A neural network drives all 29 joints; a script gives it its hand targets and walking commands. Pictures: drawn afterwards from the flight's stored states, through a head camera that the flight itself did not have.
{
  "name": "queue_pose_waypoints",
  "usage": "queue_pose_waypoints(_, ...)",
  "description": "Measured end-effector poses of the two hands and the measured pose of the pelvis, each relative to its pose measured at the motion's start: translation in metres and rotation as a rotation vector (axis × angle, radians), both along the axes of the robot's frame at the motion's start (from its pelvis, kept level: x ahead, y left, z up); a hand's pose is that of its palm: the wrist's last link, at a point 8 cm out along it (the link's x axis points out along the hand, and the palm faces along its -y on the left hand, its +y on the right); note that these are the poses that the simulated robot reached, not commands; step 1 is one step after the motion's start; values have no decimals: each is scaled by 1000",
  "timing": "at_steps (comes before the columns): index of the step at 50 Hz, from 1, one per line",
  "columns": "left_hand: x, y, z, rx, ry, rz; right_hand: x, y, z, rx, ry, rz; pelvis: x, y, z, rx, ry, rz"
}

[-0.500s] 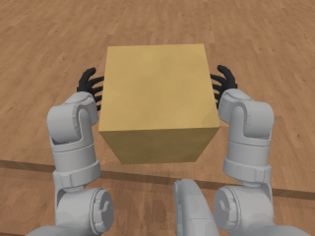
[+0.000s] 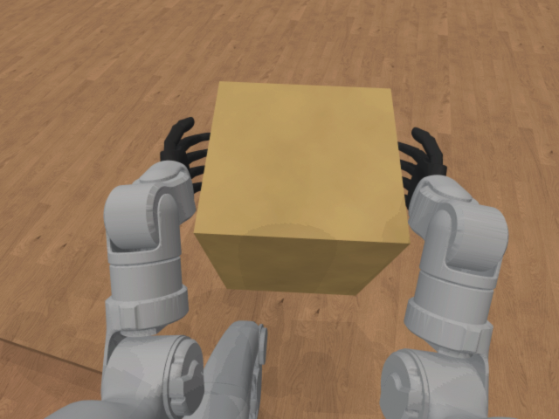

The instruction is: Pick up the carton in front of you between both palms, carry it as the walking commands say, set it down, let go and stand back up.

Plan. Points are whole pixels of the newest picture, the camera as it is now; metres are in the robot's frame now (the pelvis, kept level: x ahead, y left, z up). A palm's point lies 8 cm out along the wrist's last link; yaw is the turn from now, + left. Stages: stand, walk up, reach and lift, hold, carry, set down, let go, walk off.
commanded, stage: carry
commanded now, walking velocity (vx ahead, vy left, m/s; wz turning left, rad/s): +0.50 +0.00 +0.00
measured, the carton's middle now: (297, 203) +0.37 +0.02 +0.09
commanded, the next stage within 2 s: none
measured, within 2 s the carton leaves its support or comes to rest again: neither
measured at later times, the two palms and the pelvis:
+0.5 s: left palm out of the picture +0.69 +0.17 +0.27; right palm out of the picture +0.66 -0.13 +0.27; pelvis +0.32 +0.05 +0.11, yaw -3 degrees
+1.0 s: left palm out of the picture +0.96 +0.13 +0.23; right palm out of the picture +0.97 -0.17 +0.23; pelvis +0.62 -0.02 +0.13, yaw +1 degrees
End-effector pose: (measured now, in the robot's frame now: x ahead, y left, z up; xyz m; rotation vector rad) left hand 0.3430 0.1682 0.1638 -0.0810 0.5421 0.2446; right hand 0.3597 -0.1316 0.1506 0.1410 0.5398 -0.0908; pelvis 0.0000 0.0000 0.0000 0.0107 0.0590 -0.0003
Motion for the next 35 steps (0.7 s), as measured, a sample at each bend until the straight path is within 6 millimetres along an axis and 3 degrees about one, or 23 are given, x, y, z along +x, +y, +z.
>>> queue_pose_waypoints(6,97,-9,41,22,-26,-75,81,-8,37,-12,-25,-46,91,14,13,38,10,-19)
queue_pose_waypoints(11,191,-18,42,-4,25,-152,152,-17,46,-45,31,-120,176,34,20,41,-2,-35)
queue_pose_waypoints(13,224,-23,39,-23,63,-190,173,-21,47,-65,71,-158,200,41,29,40,-17,-34)
queue_pose_waypoints(18,274,-25,46,-57,132,-192,217,-22,58,-58,141,-187,247,49,68,27,-27,-36)
queue_pose_waypoints(23,322,-10,85,-62,57,-158,278,-9,101,-50,66,-162,296,50,98,3,-15,-47)
queue_pose_waypoints(29,383,9,127,-60,-2,-119,355,8,149,-76,6,-108,365,40,118,-4,9,-31)
queue_pose_waypoints(35,454,6,138,-64,40,-98,430,7,160,-88,45,-70,445,22,124,-10,18,-10)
